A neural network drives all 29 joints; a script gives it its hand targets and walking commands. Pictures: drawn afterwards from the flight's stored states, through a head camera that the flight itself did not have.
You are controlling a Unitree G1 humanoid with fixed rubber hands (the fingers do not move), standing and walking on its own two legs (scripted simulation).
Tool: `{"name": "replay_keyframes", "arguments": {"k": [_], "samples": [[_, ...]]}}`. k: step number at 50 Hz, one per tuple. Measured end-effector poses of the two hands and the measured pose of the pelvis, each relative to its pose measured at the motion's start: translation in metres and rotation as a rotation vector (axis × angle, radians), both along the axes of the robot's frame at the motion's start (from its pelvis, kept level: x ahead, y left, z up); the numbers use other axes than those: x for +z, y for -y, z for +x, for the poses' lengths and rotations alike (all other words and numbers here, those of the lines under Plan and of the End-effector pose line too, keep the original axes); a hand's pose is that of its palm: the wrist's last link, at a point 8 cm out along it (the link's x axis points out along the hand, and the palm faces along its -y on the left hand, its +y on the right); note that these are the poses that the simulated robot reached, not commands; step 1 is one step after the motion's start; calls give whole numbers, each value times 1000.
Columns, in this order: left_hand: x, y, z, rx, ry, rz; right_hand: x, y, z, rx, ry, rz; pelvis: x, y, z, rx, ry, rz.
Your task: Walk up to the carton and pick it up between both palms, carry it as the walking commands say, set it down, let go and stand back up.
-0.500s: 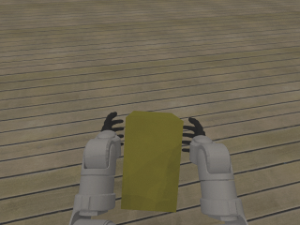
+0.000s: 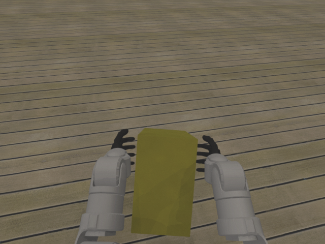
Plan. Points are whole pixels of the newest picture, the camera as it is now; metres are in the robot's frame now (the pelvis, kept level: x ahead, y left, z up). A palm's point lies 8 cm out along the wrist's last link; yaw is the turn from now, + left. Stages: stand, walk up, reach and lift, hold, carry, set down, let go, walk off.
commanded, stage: carry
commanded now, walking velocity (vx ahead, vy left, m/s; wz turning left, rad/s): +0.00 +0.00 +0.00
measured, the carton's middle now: (163, 172) +0.35 +0.00 -0.07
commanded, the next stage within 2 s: hold in 1.34 s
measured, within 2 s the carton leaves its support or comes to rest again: neither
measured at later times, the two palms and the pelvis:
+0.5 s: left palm (115, 167) +0.29 +0.13 +0.06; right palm (212, 171) +0.28 -0.11 +0.05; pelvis -0.02 +0.01 +0.00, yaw -1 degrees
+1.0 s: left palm (118, 173) +0.28 +0.12 +0.04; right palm (213, 183) +0.26 -0.12 +0.03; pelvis -0.04 +0.01 +0.00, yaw -1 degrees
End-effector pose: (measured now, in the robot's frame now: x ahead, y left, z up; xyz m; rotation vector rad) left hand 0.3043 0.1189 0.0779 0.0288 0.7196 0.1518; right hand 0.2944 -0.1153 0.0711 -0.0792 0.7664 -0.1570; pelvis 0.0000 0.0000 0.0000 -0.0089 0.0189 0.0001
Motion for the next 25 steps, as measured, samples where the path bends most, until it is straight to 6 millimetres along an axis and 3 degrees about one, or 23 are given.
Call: {"name": "replay_keyframes", "arguments": {"k": [10,25], "samples": [[-26,1,-12,-30,-38,15,-24,2,-11,12,-40,-10,1,-2,-12,-8,16,2],[-21,-7,-16,-15,39,-8,-18,-3,-14,11,42,22,0,-6,-23,-9,10,3]]}}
